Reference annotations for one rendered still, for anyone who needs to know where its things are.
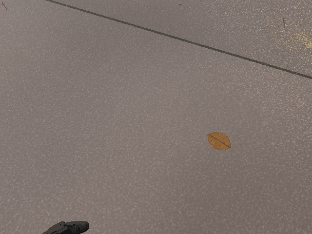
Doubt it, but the left robot hand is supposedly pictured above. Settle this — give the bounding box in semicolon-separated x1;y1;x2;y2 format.
42;220;90;234

